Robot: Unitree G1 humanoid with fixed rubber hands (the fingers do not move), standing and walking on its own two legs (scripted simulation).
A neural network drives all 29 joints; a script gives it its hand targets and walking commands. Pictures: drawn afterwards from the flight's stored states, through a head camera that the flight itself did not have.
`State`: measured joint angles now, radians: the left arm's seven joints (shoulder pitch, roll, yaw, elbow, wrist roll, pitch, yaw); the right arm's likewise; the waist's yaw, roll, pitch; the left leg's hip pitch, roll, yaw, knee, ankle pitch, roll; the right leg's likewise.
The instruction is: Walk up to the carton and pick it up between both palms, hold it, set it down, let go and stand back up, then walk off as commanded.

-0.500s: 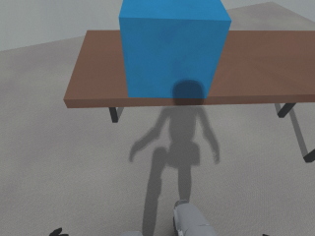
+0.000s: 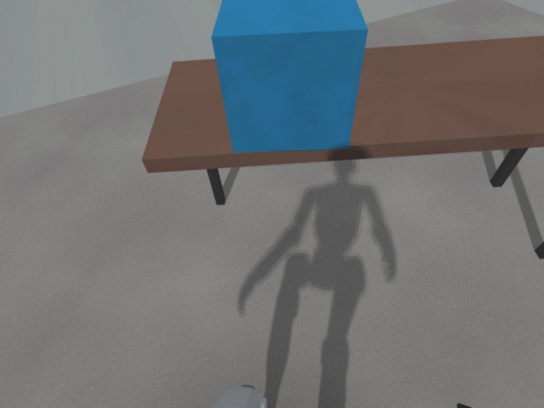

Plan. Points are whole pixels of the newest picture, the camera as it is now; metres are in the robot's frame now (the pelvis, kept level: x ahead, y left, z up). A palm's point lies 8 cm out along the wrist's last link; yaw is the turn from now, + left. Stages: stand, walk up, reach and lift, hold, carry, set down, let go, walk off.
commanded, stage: walk off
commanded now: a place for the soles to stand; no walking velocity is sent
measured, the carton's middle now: (288, 70) +0.84 -0.02 +0.07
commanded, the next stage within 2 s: stand in 1.88 s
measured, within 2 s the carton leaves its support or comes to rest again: neither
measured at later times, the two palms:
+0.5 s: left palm (100, 399) +0.18 +0.31 -0.12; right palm (478, 380) +0.20 -0.29 -0.10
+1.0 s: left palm (109, 405) +0.17 +0.29 -0.12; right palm (470, 385) +0.20 -0.29 -0.15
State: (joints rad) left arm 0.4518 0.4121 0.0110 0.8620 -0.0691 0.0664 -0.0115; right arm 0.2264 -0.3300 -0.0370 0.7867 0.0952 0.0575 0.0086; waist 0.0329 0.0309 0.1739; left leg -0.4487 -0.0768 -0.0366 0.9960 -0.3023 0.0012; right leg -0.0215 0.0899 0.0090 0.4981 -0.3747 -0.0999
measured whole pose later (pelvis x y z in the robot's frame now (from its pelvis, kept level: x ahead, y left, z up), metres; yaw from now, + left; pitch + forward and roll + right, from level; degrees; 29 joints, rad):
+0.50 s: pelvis +0.10 +0.01 -0.01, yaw +1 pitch -5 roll +2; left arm 0.19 0.39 0.01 0.86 -0.07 0.02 -0.04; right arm 0.26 -0.33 -0.04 0.79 0.10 -0.06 -0.04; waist 0.02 -0.07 0.16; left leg -0.15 -0.08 -0.06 0.60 -0.36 0.03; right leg -0.38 0.05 0.10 1.05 -0.47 -0.10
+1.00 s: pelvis +0.11 -0.02 -0.03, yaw +4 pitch -5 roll +1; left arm 0.19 0.35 0.01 0.86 -0.07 0.00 0.01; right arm 0.26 -0.33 -0.04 0.79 0.10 0.05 -0.01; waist 0.01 0.04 0.16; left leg -0.31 -0.06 -0.06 1.01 -0.51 -0.01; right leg -0.43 0.01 0.02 0.74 -0.22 -0.04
